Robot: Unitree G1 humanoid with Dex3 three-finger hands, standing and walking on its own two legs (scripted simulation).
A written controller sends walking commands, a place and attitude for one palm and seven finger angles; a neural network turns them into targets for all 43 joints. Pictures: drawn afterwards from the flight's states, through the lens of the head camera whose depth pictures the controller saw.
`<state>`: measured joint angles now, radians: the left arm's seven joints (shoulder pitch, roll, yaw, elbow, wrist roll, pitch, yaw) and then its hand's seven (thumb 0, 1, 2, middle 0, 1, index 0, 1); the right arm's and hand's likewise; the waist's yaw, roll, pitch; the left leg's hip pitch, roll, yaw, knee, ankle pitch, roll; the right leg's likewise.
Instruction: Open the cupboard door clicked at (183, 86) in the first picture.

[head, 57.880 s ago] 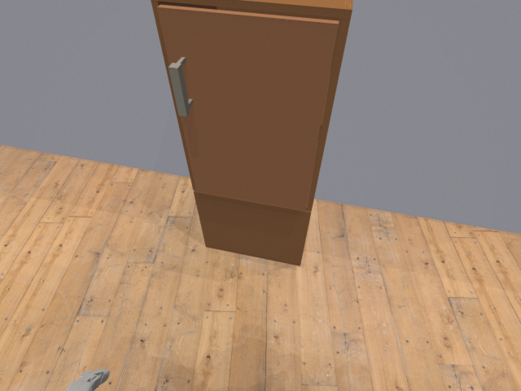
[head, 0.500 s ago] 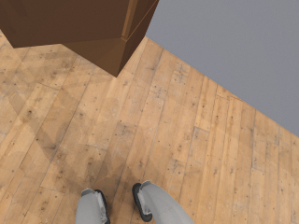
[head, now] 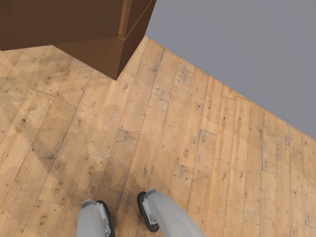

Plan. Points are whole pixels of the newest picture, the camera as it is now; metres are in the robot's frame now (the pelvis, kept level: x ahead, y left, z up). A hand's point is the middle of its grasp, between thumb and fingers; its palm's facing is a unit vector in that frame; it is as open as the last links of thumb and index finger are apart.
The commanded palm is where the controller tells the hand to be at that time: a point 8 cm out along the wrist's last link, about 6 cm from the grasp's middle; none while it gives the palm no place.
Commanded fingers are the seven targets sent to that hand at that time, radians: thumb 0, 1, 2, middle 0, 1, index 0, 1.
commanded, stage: move the hooked fingers beside the handle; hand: left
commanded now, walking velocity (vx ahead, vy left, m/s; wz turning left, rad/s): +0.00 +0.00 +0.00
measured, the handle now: out of the picture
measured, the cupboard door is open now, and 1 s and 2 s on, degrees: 47 47 47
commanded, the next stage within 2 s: slide the fingers in behind the handle in 1.08 s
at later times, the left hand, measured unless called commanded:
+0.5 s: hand out of the picture +0.63 +0.27 +0.14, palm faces +0.09 -1.00 +0.01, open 14.0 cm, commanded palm +0.69 +0.27 +0.13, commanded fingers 0.00 -0.50 0.30 -0.30 -1.20 -0.30 -1.20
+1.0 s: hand out of the picture +0.64 +0.28 +0.15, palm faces +0.11 -0.99 +0.00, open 14.0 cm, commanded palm +0.69 +0.26 +0.13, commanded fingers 0.00 -0.50 0.30 -0.30 -1.20 -0.30 -1.20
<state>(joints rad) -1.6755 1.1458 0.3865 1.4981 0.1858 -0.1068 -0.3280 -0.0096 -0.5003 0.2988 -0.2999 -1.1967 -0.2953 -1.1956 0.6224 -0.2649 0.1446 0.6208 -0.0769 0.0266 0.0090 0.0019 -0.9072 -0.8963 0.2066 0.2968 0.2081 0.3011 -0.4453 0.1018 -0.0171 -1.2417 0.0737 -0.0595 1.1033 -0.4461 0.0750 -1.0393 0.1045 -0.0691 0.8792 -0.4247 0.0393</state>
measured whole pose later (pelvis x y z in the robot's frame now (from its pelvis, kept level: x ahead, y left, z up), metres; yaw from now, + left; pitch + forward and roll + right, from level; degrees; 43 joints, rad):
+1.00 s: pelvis +0.01 +0.00 +0.00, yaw +0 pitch +33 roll -12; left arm -1.66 1.12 0.37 1.47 0.16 -0.10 -0.34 -0.01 -0.50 0.30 -0.30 -1.20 -0.29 -1.20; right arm 0.62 -0.26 0.14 0.63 -0.07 0.01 0.00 0.00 -0.91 -0.90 0.21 0.30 0.21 0.30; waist -0.42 0.11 -0.02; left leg -1.23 0.07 -0.07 1.09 -0.45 0.07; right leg -1.02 0.10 -0.08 0.86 -0.42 0.04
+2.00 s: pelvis +0.01 -0.01 +0.00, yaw +1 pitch +33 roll -11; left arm -1.69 1.01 0.36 1.49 0.18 -0.11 -0.21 -0.01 -0.50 0.30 -0.30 -1.20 -0.30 -1.20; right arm 0.62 -0.27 0.12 0.63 -0.10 -0.02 0.03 0.00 -0.91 -0.90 0.21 0.30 0.21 0.30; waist -0.45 0.11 -0.03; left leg -1.25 0.07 -0.06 1.11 -0.45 0.07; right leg -1.05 0.10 -0.07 0.90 -0.44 0.03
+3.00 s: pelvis +0.01 -0.02 +0.00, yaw +1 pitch +34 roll -11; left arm -1.73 0.98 0.34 1.49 0.19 -0.10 -0.16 -0.01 -0.45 0.32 -0.30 -1.20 -0.30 -1.20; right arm 0.65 -0.26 0.12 0.63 -0.11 -0.02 0.06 0.00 -0.91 -0.90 0.21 0.30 0.21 0.30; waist -0.46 0.11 -0.02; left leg -1.25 0.07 -0.08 1.10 -0.45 0.05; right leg -1.06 0.11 -0.09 0.90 -0.45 0.02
